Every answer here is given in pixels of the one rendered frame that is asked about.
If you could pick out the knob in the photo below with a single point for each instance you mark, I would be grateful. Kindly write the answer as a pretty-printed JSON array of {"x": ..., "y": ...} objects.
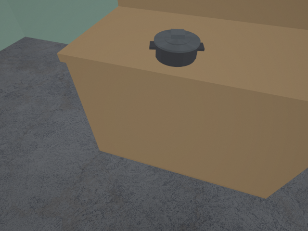
[{"x": 177, "y": 34}]

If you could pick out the lid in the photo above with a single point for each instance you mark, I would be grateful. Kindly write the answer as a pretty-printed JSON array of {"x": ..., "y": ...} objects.
[{"x": 163, "y": 41}]

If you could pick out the table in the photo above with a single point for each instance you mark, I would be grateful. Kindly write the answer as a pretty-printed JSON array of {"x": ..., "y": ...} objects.
[{"x": 236, "y": 117}]

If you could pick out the pot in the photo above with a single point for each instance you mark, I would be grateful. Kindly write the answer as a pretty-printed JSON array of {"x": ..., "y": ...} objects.
[{"x": 175, "y": 59}]

